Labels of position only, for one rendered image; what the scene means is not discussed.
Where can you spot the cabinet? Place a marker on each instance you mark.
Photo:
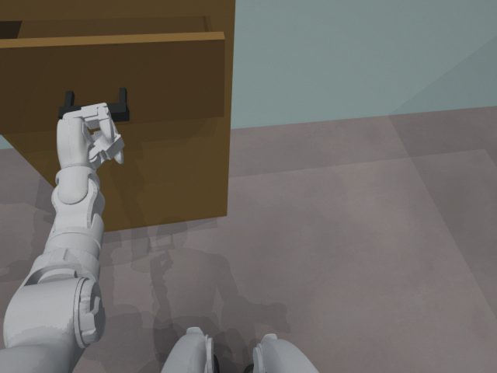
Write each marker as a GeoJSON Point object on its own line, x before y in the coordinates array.
{"type": "Point", "coordinates": [172, 171]}

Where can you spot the left robot upper arm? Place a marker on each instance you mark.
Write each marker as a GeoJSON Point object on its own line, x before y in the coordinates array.
{"type": "Point", "coordinates": [50, 325]}

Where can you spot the handle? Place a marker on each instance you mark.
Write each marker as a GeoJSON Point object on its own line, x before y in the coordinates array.
{"type": "Point", "coordinates": [119, 111]}

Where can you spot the robot left hand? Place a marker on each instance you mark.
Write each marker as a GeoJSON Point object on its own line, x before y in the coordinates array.
{"type": "Point", "coordinates": [74, 142]}

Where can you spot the robot thigh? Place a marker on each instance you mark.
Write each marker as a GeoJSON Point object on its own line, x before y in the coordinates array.
{"type": "Point", "coordinates": [280, 356]}
{"type": "Point", "coordinates": [193, 353]}

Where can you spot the drawer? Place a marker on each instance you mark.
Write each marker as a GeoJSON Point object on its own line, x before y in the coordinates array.
{"type": "Point", "coordinates": [172, 68]}

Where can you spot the robot left forearm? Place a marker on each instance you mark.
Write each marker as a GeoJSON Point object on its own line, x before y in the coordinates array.
{"type": "Point", "coordinates": [75, 240]}

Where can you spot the robot left thigh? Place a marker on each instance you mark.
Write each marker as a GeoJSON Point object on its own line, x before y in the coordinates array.
{"type": "Point", "coordinates": [193, 353]}

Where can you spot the robot right thigh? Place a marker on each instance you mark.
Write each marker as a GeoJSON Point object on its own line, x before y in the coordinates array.
{"type": "Point", "coordinates": [280, 356]}

